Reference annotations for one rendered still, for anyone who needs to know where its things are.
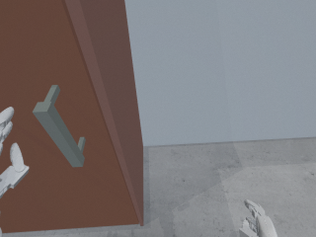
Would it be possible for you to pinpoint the left robot hand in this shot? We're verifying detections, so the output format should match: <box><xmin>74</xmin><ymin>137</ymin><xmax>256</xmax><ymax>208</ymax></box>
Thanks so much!
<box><xmin>0</xmin><ymin>107</ymin><xmax>30</xmax><ymax>198</ymax></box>

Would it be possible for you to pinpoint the handle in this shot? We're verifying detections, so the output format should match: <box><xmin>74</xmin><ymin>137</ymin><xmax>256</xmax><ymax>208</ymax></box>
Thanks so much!
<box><xmin>33</xmin><ymin>85</ymin><xmax>86</xmax><ymax>168</ymax></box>

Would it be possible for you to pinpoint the right robot hand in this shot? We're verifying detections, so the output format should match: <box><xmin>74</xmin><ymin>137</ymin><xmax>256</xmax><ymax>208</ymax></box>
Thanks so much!
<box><xmin>239</xmin><ymin>199</ymin><xmax>278</xmax><ymax>237</ymax></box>

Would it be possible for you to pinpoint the wardrobe door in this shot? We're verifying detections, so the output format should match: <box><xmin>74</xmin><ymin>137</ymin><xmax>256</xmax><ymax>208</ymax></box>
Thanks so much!
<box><xmin>0</xmin><ymin>0</ymin><xmax>139</xmax><ymax>233</ymax></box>

